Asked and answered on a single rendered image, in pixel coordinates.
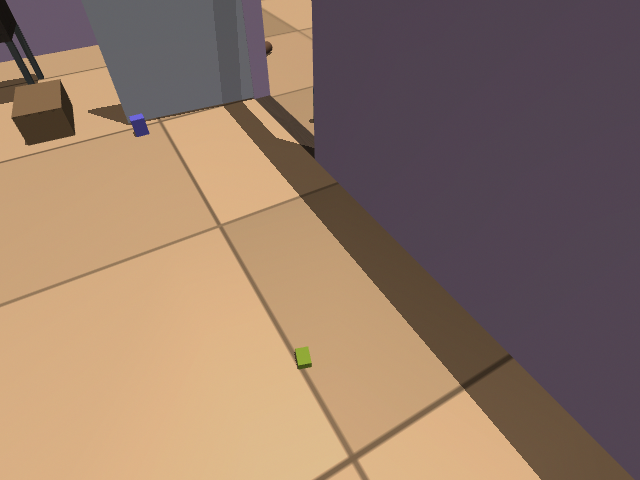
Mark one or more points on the chair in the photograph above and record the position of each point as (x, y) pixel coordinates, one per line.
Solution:
(9, 26)

